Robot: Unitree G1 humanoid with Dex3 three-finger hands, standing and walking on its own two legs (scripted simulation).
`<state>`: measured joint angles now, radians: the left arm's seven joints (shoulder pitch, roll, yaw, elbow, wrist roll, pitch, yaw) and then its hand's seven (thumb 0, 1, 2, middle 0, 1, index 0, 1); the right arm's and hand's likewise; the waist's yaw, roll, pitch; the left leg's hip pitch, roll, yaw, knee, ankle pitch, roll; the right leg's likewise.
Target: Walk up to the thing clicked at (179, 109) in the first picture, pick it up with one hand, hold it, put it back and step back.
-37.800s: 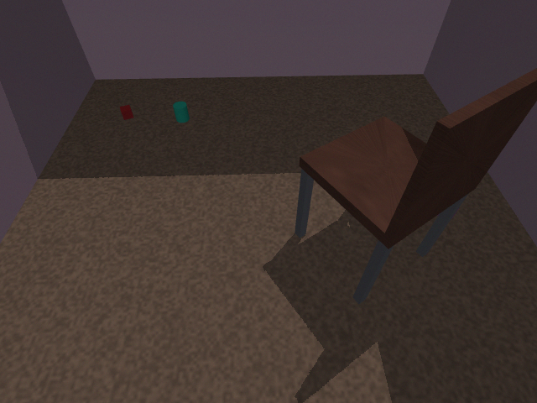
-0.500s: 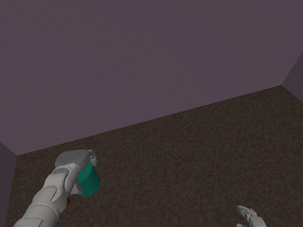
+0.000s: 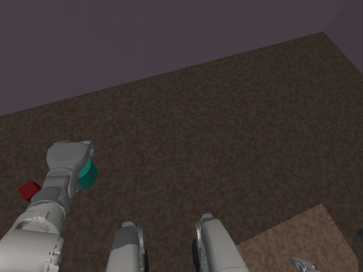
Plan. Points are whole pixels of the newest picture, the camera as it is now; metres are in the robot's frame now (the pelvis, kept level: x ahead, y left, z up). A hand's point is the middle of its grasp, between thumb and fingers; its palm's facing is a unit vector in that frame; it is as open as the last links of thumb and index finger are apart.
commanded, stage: crouch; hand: left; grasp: from above
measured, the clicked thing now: (78, 170) +0.39 +0.23 -0.16
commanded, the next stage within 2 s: lower in 1.32 s
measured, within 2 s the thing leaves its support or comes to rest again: neither
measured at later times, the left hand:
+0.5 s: hand (99, 175) +0.43 +0.22 -0.34, palm faces -0.47 -0.01 -0.88, open 10.5 cm
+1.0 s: hand (104, 173) +0.46 +0.22 -0.42, palm faces -0.50 -0.03 -0.87, open 10.5 cm
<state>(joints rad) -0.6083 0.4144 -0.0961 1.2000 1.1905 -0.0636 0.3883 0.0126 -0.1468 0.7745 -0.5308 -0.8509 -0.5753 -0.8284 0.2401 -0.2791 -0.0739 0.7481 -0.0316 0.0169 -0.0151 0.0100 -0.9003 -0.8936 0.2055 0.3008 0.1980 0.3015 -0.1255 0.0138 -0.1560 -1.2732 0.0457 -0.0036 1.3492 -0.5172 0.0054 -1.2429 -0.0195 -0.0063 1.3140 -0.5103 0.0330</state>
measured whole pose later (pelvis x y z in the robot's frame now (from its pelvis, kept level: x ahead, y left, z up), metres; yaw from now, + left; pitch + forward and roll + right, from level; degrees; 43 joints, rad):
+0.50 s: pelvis -0.02 +0.00 -0.17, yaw -1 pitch +39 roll -5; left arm -0.83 0.53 0.03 1.30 1.23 -0.13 0.38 0.01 -0.16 0.78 -0.54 -0.85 -0.59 -0.82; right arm 0.20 -0.24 -0.01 0.75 -0.10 -0.06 0.05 0.01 -0.90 -0.90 0.21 0.30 0.20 0.30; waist -0.21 0.03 -0.17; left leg -1.97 0.03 -0.05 1.95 -0.66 0.01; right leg -1.92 -0.03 -0.02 1.91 -0.67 0.04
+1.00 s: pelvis -0.03 -0.01 -0.24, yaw -4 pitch +38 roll -6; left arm -0.98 0.67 0.08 1.41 1.24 -0.14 0.34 0.01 -0.16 0.78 -0.54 -0.85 -0.59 -0.82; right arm 0.20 -0.26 0.02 0.73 -0.12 -0.05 0.12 0.01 -0.91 -0.90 0.21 0.30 0.20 0.30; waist -0.26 0.01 -0.08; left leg -2.18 0.04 -0.10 2.20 -0.69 0.00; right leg -2.12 0.00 -0.04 2.14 -0.69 0.03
